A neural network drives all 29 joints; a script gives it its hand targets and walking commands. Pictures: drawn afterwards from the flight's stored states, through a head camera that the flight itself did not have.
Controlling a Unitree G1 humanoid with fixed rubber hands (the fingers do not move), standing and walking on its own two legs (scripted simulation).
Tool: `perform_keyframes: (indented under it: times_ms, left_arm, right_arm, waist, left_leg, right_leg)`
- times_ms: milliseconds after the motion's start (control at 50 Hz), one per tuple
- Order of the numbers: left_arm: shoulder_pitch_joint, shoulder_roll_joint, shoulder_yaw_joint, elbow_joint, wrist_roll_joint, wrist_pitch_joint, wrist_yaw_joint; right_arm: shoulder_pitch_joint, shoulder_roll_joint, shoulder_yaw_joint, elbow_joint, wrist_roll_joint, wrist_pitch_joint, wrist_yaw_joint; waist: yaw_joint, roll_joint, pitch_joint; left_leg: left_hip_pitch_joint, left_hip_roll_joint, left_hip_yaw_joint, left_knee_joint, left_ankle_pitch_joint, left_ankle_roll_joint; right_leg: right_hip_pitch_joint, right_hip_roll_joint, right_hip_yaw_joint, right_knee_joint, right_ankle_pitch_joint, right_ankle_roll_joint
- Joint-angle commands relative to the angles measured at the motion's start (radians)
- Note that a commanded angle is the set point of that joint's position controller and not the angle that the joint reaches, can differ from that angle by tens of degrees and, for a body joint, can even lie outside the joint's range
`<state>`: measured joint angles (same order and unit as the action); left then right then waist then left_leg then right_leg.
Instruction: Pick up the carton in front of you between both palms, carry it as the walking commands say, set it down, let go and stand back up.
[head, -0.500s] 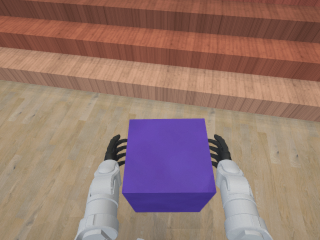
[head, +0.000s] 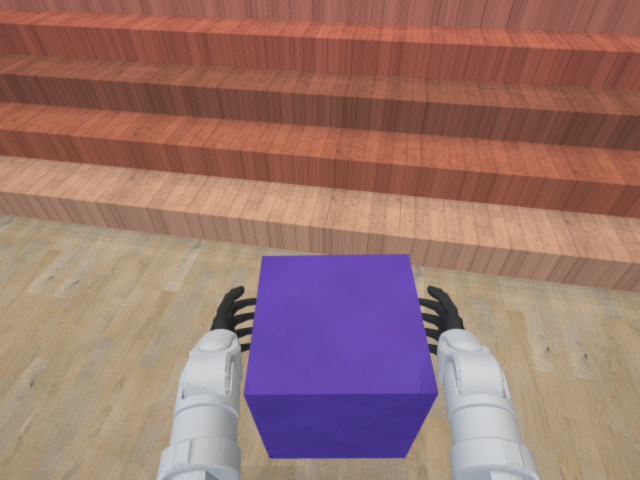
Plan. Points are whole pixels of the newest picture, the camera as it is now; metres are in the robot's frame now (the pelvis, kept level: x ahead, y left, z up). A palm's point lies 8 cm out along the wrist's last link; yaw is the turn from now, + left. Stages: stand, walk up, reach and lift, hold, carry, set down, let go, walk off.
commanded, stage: reach and lift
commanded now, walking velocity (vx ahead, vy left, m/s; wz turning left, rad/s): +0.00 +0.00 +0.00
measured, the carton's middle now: (336, 360) +0.31 +0.00 -0.05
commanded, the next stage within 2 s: hold in 0.74 s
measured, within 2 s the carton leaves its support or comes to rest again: neither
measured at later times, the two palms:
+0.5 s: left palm (225, 329) +0.30 +0.15 +0.04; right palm (451, 329) +0.30 -0.15 +0.04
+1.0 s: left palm (221, 326) +0.30 +0.15 +0.06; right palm (457, 326) +0.29 -0.15 +0.06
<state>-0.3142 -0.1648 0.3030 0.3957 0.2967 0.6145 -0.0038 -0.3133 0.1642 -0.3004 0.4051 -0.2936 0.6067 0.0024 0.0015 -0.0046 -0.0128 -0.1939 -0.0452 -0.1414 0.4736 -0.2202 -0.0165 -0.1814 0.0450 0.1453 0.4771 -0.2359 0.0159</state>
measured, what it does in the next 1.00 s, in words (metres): stands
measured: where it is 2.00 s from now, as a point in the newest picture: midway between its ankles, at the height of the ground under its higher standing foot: outside the picture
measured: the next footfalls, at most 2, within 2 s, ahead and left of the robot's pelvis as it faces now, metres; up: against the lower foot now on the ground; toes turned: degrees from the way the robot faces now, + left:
none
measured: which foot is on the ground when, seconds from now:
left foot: down 0.00-1.00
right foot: down 0.00-1.00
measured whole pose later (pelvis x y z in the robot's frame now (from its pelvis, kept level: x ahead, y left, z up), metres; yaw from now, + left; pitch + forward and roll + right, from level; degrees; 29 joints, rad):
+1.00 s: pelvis +0.01 +0.00 +0.01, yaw +0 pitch -7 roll +0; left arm -0.26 -0.15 0.22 0.23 0.27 0.76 0.00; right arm -0.26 0.15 -0.22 0.24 -0.27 0.76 0.00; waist 0.00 0.00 0.00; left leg -0.05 -0.03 -0.14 0.35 -0.18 -0.01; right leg -0.03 0.04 0.14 0.36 -0.20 0.01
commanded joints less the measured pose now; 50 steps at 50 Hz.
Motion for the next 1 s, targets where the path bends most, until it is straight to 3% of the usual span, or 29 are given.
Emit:
perform_keyframes:
  times_ms: [0, 400, 700, 800, 980]
  left_arm:
    - [-0.559, -0.974, -0.567, 0.012, -0.236, -0.027, -0.252]
    - [-0.422, -0.942, -0.601, -0.097, -0.257, 0.018, -0.238]
    - [-0.403, -0.920, -0.617, -0.155, -0.273, 0.051, -0.240]
    - [-0.407, -0.930, -0.685, -0.243, -0.313, 0.079, -0.235]
    - [-0.431, -0.891, -0.610, -0.188, -0.273, 0.123, -0.236]
  right_arm:
    - [-0.570, 0.966, 0.560, 0.005, 0.232, -0.029, 0.255]
    - [-0.438, 0.933, 0.600, -0.106, 0.256, 0.019, 0.244]
    - [-0.412, 0.927, 0.615, -0.160, 0.270, 0.054, 0.239]
    - [-0.414, 0.933, 0.679, -0.252, 0.308, 0.082, 0.233]
    - [-0.443, 0.884, 0.607, -0.197, 0.270, 0.126, 0.240]
  waist:
    - [-0.002, 0.005, -0.240]
    - [-0.001, 0.005, -0.255]
    - [0.001, 0.001, -0.227]
    - [-0.004, 0.003, -0.277]
    - [0.000, 0.004, -0.141]
  left_leg:
    - [0.097, -0.045, 0.077, -0.080, 0.044, 0.007]
    - [0.179, -0.055, 0.069, -0.117, 0.243, -0.006]
    - [0.188, -0.058, 0.073, -0.136, 0.240, -0.004]
    - [0.224, -0.056, 0.066, -0.142, 0.299, -0.006]
    - [0.183, -0.050, 0.076, -0.171, 0.121, 0.001]
  right_leg:
    - [0.017, 0.044, -0.081, -0.095, 0.037, -0.011]
    - [0.112, 0.056, -0.074, -0.129, 0.233, 0.002]
    - [0.138, 0.054, -0.070, -0.148, 0.249, 0.007]
    - [0.180, 0.056, -0.066, -0.156, 0.310, 0.008]
    - [0.125, 0.048, -0.077, -0.185, 0.121, -0.001]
